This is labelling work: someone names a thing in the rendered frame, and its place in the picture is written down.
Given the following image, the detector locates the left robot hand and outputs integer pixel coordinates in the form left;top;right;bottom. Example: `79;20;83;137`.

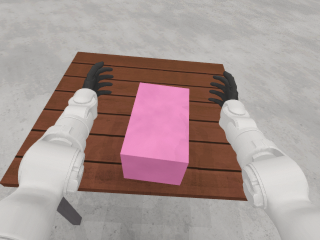
82;61;114;97

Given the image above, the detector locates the right robot hand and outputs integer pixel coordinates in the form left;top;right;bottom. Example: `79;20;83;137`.
208;71;239;108

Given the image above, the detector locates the right robot forearm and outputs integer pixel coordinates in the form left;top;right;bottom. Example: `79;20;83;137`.
219;99;309;196

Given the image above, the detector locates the carton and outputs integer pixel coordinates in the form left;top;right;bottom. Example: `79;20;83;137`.
120;82;189;186

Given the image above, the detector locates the robot right upper arm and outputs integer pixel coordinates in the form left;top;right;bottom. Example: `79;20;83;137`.
241;155;320;240

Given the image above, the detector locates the table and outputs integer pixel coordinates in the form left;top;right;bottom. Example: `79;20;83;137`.
0;51;248;225

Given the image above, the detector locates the robot left upper arm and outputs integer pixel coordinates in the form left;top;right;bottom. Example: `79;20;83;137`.
0;140;85;240

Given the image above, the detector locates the left robot forearm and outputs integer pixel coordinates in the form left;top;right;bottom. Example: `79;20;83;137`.
18;88;98;185

